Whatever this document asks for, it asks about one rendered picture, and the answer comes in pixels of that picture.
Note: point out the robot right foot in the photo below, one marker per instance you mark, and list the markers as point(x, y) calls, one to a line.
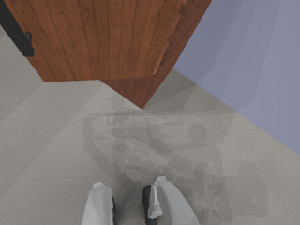
point(146, 204)

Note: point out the cupboard door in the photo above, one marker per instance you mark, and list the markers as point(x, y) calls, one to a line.
point(89, 40)

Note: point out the handle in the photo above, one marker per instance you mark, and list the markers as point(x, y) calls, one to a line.
point(22, 41)

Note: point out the left robot thigh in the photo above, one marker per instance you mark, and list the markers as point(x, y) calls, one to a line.
point(98, 204)

